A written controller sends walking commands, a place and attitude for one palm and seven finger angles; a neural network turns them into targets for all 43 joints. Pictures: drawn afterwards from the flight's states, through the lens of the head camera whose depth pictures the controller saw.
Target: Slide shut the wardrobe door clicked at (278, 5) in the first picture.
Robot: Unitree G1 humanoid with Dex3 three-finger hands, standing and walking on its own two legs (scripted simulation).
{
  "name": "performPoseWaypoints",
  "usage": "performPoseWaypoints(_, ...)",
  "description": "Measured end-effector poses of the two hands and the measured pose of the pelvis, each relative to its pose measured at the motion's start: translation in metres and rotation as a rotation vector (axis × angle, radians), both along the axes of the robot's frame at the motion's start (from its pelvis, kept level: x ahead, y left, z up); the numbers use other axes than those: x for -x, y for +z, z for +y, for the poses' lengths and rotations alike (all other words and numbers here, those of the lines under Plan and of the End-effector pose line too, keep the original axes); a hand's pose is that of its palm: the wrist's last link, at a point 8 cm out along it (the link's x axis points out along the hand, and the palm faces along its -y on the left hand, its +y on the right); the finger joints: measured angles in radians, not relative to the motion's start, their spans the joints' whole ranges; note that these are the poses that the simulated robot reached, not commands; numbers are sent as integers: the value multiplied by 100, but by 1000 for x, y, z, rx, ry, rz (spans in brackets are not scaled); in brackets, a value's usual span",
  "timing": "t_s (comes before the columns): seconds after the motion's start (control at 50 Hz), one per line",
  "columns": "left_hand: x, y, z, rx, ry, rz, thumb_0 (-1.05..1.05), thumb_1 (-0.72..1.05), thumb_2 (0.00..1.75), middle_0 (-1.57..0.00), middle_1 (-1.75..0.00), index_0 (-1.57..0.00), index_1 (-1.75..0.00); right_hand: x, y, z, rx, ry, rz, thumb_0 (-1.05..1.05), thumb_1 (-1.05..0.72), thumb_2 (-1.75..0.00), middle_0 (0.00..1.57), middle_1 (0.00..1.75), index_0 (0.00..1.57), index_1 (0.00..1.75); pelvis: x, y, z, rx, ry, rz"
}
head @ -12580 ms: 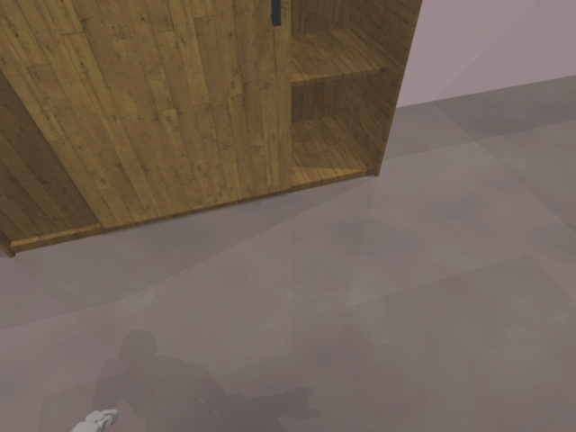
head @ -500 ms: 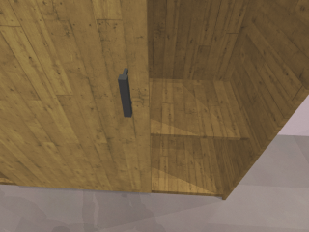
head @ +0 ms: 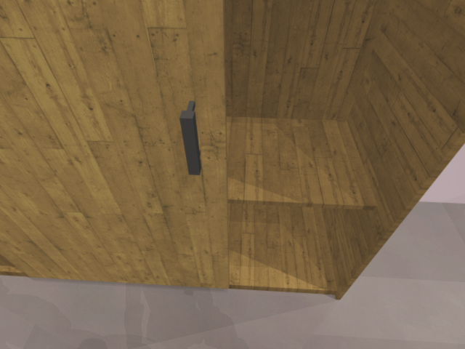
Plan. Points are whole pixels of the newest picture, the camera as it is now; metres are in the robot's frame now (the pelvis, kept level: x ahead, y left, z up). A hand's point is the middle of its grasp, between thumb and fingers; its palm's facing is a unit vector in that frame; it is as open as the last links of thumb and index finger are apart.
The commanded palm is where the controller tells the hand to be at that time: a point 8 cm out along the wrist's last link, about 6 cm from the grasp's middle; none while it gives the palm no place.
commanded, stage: look again from close up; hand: left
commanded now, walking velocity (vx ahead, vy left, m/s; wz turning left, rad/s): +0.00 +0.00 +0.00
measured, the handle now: (193, 138) +0.47 +0.12 +0.12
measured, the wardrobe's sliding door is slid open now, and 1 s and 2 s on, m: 0.46 0.46 0.46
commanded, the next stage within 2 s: raise the hand with hooked fingers in 0.34 s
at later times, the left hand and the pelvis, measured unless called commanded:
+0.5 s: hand out of the picture -0.02 +0.16 -0.16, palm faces +0.11 -0.98 -0.18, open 7.4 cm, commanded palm +0.10 +0.20 -0.07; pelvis +0.00 +0.00 +0.00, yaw -1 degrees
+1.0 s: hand (113, 341) +0.14 +0.20 -0.01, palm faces +0.14 -0.99 -0.04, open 9.4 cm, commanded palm +0.13 +0.25 +0.00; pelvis -0.03 +0.02 -0.06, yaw +2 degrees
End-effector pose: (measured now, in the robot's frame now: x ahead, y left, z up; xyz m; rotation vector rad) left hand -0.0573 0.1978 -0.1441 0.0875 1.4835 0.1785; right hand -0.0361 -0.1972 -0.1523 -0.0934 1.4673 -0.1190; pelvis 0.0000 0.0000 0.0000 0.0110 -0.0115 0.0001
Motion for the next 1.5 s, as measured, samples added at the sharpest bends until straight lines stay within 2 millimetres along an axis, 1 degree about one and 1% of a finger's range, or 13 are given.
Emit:
performPoseWaypoints(0.46, -1, -1, 0, -1, 2, -11, 1, 90, 89, -20, -30, -19, -30, -8, 0, 1, -1, 8, -17, 0, -91, -90, 20, 29, 20, 30, 1, -1, 2, 6, 0, 3)
performPoseWaypoints(0.5, -27, 12, 6, -22, 23, -152, 2, 91, 89, -20, -30, -20, -30, -16, 1, -7, 31, 17, -99, 1, -92, -90, 20, 30, 20, 30, 5, -3, 5, 10, -12, 2)
performPoseWaypoints(0.56, -66, 48, 41, -159, 35, -394, 9, 98, 88, -21, -32, -20, -31, -41, 7, -26, 90, -24, -311, 3, -93, -90, 20, 30, 21, 30, 8, -7, 9, 3, 4, 7)
performPoseWaypoints(0.6, -106, 80, 49, -183, 14, -624, 10, 97, 87, -21, -33, -20, -32, -66, 12, -38, 129, -12, -457, 3, -93, -90, 20, 30, 20, 30, 12, -11, 12, 2, 16, 19)
performPoseWaypoints(0.68, -193, 138, 31, -99, -79, -1131, 7, 88, 85, -20, -37, -19, -36, -124, 32, -55, 193, 41, -725, 2, -92, -90, 20, 30, 20, 30, 22, -23, 18, 1, 26, 71)
performPoseWaypoints(0.74, -230, 159, 8, 53, -126, -1443, 5, 79, 82, -20, -41, -20, -40, -162, 49, -60, 211, 81, -868, 2, -91, -90, 20, 29, 20, 30, 27, -36, 17, -7, 7, 127)
performPoseWaypoints(0.78, -235, 159, 0, 123, -161, -1549, 4, 74, 81, -21, -43, -20, -43, -183, 60, -58, 208, 104, -931, 2, -91, -90, 20, 29, 20, 30, 30, -45, 15, -12, -4, 146)
performPoseWaypoints(0.84, -220, 145, 0, 154, -175, -1516, 2, 65, 78, -22, -48, -21, -47, -208, 72, -49, 191, 129, -989, 1, -91, -90, 20, 29, 20, 30, 31, -53, 14, -12, -11, 145)
performPoseWaypoints(0.94, -178, 126, 29, 45, -104, -1356, 2, 52, 73, -23, -55, -23, -54, -232, 76, -20, 138, 184, -1019, 1, -91, -90, 20, 29, 20, 30, 31, -57, 15, 7, 10, 143)
performPoseWaypoints(1.04, -167, 150, 59, -65, -97, -1474, 2, 40, 68, -24, -63, -23, -62, -224, 54, 10, 68, 249, -969, 1, -90, -90, 20, 30, 20, 30, 37, -61, 17, 38, 41, 152)
performPoseWaypoints(1.16, -198, 168, 61, 37, -216, -1496, 1, 25, 62, -24, -71, -24, -71, -185, 25, 25, 18, 213, -832, 1, -90, -90, 21, 30, 21, 30, 42, -56, 22, 51, 44, 143)
performPoseWaypoints(1.34, -221, 190, 86, 0, -179, -1456, 1, 5, 53, -26, -85, -26, -84, -136, 33, -3, 112, 92, -745, 1, -90, -90, 21, 30, 21, 30, 34, -37, 31, 34, 11, 115)
performPoseWaypoints(1.5, -230, 209, 105, -13, -194, -1494, 1, -14, 45, -28, -97, -27, -96, -142, 53, -22, 187, 106, -790, 1, -90, -90, 20, 30, 20, 30, 31, -29, 37, 35, 12, 87)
